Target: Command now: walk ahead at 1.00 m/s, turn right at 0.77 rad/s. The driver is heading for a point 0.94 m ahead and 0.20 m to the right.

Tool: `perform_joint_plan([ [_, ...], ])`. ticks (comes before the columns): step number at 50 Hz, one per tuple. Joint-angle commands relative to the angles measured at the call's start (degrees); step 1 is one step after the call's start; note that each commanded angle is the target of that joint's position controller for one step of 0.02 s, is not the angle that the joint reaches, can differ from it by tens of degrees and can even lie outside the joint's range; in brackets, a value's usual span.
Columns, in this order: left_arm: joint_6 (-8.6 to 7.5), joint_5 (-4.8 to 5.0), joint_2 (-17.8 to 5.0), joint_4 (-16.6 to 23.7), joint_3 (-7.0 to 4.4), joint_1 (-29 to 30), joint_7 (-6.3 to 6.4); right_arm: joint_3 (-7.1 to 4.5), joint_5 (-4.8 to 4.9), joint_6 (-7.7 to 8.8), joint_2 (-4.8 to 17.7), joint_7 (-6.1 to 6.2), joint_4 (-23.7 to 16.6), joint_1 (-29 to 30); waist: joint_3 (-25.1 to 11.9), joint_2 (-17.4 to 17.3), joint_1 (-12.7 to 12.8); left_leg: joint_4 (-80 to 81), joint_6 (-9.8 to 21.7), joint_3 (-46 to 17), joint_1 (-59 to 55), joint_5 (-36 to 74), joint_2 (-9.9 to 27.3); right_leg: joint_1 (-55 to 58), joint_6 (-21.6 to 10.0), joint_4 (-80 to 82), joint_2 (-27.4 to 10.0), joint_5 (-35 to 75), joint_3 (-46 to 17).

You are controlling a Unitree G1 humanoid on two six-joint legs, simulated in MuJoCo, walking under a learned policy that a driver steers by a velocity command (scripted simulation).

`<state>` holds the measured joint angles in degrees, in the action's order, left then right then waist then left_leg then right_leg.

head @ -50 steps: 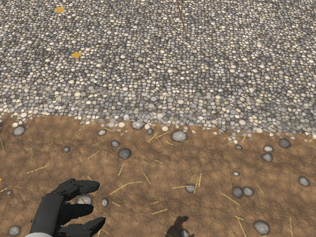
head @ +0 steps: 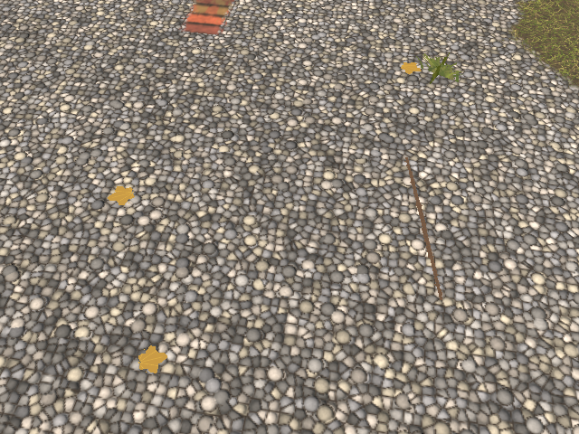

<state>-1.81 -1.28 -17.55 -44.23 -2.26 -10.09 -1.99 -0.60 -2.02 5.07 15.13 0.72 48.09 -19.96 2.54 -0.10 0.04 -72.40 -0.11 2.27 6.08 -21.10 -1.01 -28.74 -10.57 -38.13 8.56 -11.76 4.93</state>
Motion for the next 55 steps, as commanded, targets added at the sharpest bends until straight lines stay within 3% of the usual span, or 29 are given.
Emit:
perform_joint_plan([
  [1,0.49,0.62,-11.2,-1.6,-4.58,-14.3,1.60,-0.41,-0.13,3.53,8.1,-0.35,-11.0,7.0,-6.4,-4.7,3.5,-9.9,0.9,-8.1,39.5,3.1,3.8,36.7,-11.8,23.9,-20.2,-3.9,-42.5],
  [4,-1.16,1.21,-7.6,-1.3,-3.01,-10.9,1.96,0.23,-2.23,-0.07,6.7,-0.66,-12.1,7.4,1.3,-4.2,-2.4,0.4,-1.9,-6.8,31.3,-0.4,6.5,16.9,-9.6,25.3,-13.6,12.1,-31.3],
  [7,-2.16,1.36,-10.2,-0.6,-3.67,-9.7,1.60,1.21,-1.26,-0.87,4.4,-1.04,-16.4,14.6,4.0,-2.6,-2.6,18.2,-3.9,-1.3,24.0,6.9,4.3,6.3,-7.0,24.4,-8.4,40.0,-22.9],
  [11,-0.58,2.00,-10.0,-1.8,-4.71,-14.1,1.32,1.66,0.50,-0.85,3.2,-1.05,-17.3,18.0,-3.4,2.7,2.4,36.8,-1.9,1.0,10.0,26.8,-3.1,8.4,2.6,16.1,-2.7,41.7,-20.4],
  [13,-0.03,1.79,-10.3,-0.9,-5.07,-13.5,2.01,0.75,0.35,-0.65,5.8,0.13,-16.8,15.2,-5.6,4.0,1.2,42.8,-1.3,-2.2,4.3,27.6,-4.5,11.5,5.6,8.7,-2.4,39.2,-24.6],
  [14,-0.08,1.45,-11.0,0.2,-5.36,-11.2,2.35,0.01,0.40,-0.27,7.8,0.82,-15.6,11.1,-7.3,4.1,-1.4,45.9,-1.0,-4.1,0.2,29.3,-4.0,13.0,6.9,1.8,-2.2,37.1,-26.0],
  [15,-0.36,1.66,-10.6,1.3,-5.29,-8.9,2.38,-0.79,0.25,0.49,9.8,1.38,-13.3,3.3,-10.1,2.7,-5.9,49.7,0.0,-6.3,-7.0,35.6,-0.4,12.3,8.5,-10.3,-0.6,31.2,-24.5],
  [16,-0.28,2.28,-4.9,3.0,-4.01,-11.2,2.56,-1.40,-0.52,1.00,12.7,1.67,-11.8,-3.0,-16.3,-4.6,-5.9,44.9,2.7,-15.1,-18.8,55.8,13.6,5.4,9.8,-27.2,2.2,-7.6,-18.8],
  [17,0.32,3.50,-3.0,4.7,-3.37,-20.0,3.89,-1.38,-1.50,0.34,13.1,0.92,-13.9,-5.2,-26.1,-10.8,-1.8,36.0,8.5,-30.2,-27.8,85.8,33.3,-1.8,10.0,-42.1,3.9,-33.9,-13.2],
  [18,0.96,2.13,-5.8,4.6,-3.35,-23.3,4.29,-2.72,-0.17,-0.33,13.2,0.76,-14.0,-1.9,-33.1,-12.0,-0.8,38.0,16.2,-37.4,-28.1,77.7,36.1,-5.3,10.7,-52.3,-0.4,-26.5,-12.0],
  [19,1.79,0.46,-7.4,4.3,-3.60,-18.5,3.93,-2.20,0.43,-0.66,9.2,1.54,-16.2,5.2,-28.6,-8.3,-0.7,43.4,16.5,-33.7,-19.1,55.4,31.0,-7.3,11.0,-50.3,-3.7,-18.3,-10.1],
  [20,2.75,-0.43,-8.2,5.1,-4.06,-12.6,3.03,-0.59,0.44,-1.30,4.2,1.93,-16.3,8.1,-19.8,-5.1,-0.6,46.7,13.5,-24.7,-10.1,43.6,24.3,-7.2,11.6,-45.5,-5.7,-14.7,-9.1],
  [23,5.75,-0.26,-5.3,7.2,-3.57,-8.9,0.55,-0.99,0.46,-1.99,5.5,1.97,-13.1,6.9,-8.5,-7.7,0.5,51.7,11.3,-11.4,4.6,44.9,18.5,-3.1,12.8,-37.8,-7.5,-13.6,-8.1],
  [26,6.06,-0.22,-2.3,8.7,-2.40,-7.8,0.33,-1.93,-0.08,-1.43,7.1,0.93,-11.2,5.7,-9.7,-7.5,2.1,52.3,12.2,-7.3,6.5,48.6,18.5,-0.6,11.9,-29.5,-6.9,-11.5,-7.8],
  [29,6.14,-0.15,-1.9,9.8,-1.54,-5.4,-0.01,-2.33,0.12,-1.82,7.6,0.19,-11.2,8.1,-10.0,-8.7,3.1,53.0,10.8,-2.5,11.2,42.3,17.5,5.9,10.6,-17.8,-7.7,-5.7,-6.4],
  [34,5.52,0.17,-2.6,10.8,-0.81,-1.2,-0.15,-3.49,0.69,-4.30,10.2,-0.58,-10.1,6.1,-7.9,-9.8,1.0,50.6,8.6,-1.0,12.3,23.6,16.6,14.8,9.6,0.5,-6.1,-6.1,-3.2],
  [36,4.24,-0.27,-3.1,10.0,-0.67,-2.3,0.21,-3.42,0.49,-5.73,9.2,-0.68,-9.0,2.5,-6.6,-4.3,0.8,44.8,4.1,0.9,16.0,13.2,14.0,22.3,8.1,13.9,-7.2,-2.3,-6.4],
  [37,3.51,-0.84,-6.8,11.1,-0.93,-1.8,0.81,-2.37,-0.26,-6.31,4.3,-1.20,-9.8,-1.4,-7.5,11.7,-1.4,31.4,-0.3,6.4,20.9,-4.9,8.4,25.4,6.0,22.0,-22.7,5.2,-25.1],
  [38,3.64,-0.65,-11.7,12.3,-2.11,-0.6,1.52,-1.90,0.56,-7.57,4.1,-0.35,-11.5,0.2,-5.8,16.2,0.4,25.8,-1.7,2.5,24.2,-14.5,2.3,17.7,-2.5,23.3,-30.8,13.7,-32.8],
  [39,3.61,-0.45,-9.2,10.9,-1.96,-1.5,1.90,-2.55,1.05,-8.38,6.7,-0.13,-10.9,2.5,-4.7,11.5,1.5,21.5,-1.7,-1.9,21.2,-11.8,3.8,14.5,-4.3,22.7,-27.8,13.6,-28.9],
  [40,3.54,-0.34,-6.3,10.4,-0.75,2.0,2.00,-2.75,1.90,-8.52,6.4,-0.45,-10.4,2.3,-2.8,10.5,-1.2,21.1,-1.4,-2.8,19.5,-8.1,3.5,12.0,-2.8,22.8,-23.9,13.3,-23.9],
  [42,3.12,-0.18,-4.3,10.4,-0.21,5.6,2.47,-3.16,1.34,-8.18,6.7,-0.36,-8.0,-0.2,-3.2,10.7,-3.0,22.0,-1.1,-1.3,16.2,-3.4,2.7,12.4,-0.2,21.6,-18.7,17.4,-17.3],
  [44,2.70,0.04,-2.3,9.6,0.38,4.2,2.56,-2.95,1.17,-8.01,5.7,-0.48,-7.0,-0.5,-5.6,8.0,-2.4,24.1,-1.0,-1.3,13.8,-3.8,2.0,15.3,-0.4,19.3,-18.2,24.0,-15.7],
  [48,2.62,0.01,-2.6,7.2,0.02,1.3,2.63,-1.92,1.85,-7.96,2.8,-0.12,-7.2,2.1,-6.5,8.2,-0.3,37.6,-0.3,-1.1,9.8,-2.3,0.9,18.5,-0.7,16.5,-18.8,21.0,-18.0],
  [50,2.80,0.63,-2.4,6.6,0.07,2.2,3.00,-1.57,1.50,-7.31,2.1,0.27,-6.0,0.0,-6.9,6.4,-2.0,50.6,0.7,-1.2,1.6,9.6,1.0,15.2,2.2,14.8,-17.2,14.4,-18.1],
  [51,2.52,0.71,-0.7,6.5,0.56,0.9,3.06,-1.63,0.56,-6.55,3.7,0.58,-6.2,0.5,-7.1,3.1,-1.1,53.4,1.5,-6.4,-2.2,13.0,5.5,11.8,5.0,14.0,-15.8,8.6,-18.0],
  [52,2.31,0.85,0.8,6.4,0.76,-2.1,2.75,-2.37,0.28,-5.95,8.1,0.73,-7.0,3.6,-5.8,-4.1,2.5,53.1,3.2,-12.2,-0.4,17.3,11.1,10.3,7.0,12.9,-10.7,2.3,-13.6],
  [53,2.72,0.59,0.6,5.2,0.77,-1.0,2.59,-2.36,1.14,-5.81,6.9,0.18,-6.8,6.4,-3.7,-7.1,1.9,54.1,4.6,-12.7,8.6,13.2,11.8,16.2,8.0,14.4,-8.4,-0.1,-11.0],
  [55,2.82,0.28,-1.2,3.8,0.09,0.3,2.29,-1.63,1.13,-5.58,4.2,-0.21,-6.7,7.4,-1.4,-6.1,0.8,55.2,2.9,-10.2,11.0,6.1,8.3,18.9,8.2,14.3,-9.3,3.7,-11.7],
])
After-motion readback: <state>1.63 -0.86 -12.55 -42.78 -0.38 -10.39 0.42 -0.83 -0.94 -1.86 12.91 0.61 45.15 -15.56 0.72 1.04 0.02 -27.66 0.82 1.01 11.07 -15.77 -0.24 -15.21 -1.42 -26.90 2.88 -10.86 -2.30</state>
